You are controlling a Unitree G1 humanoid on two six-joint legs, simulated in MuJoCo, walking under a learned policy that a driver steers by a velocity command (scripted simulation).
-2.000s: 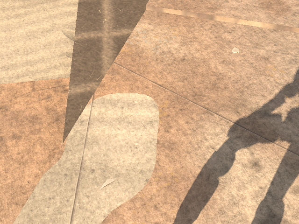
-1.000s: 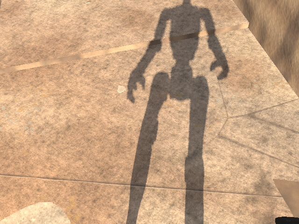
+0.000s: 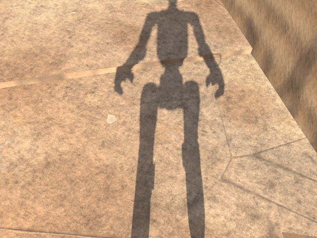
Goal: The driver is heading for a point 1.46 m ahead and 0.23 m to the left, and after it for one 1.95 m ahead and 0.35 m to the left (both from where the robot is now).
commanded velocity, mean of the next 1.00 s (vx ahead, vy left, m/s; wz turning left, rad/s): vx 0.00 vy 0.00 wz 0.40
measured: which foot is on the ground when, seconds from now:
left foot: down 0.00-0.30, up 0.32-0.68, down 0.70-1.00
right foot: up 0.00-0.28, down 0.30-0.70, up 0.72-1.00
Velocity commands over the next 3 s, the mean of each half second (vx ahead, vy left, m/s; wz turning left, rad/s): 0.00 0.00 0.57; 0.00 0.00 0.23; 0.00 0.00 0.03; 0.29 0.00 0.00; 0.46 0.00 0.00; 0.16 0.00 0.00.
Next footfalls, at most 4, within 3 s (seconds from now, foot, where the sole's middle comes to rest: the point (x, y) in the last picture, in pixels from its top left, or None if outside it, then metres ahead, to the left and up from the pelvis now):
0.30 right None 0.09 -0.14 -0.78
0.70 left None -0.01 0.11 -0.78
1.02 right None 0.07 -0.12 -0.78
2.16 left None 0.32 0.25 -0.78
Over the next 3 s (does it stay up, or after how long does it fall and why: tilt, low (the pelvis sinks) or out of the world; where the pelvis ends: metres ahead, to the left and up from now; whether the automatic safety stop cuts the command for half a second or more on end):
stays up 0.52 0.18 -0.01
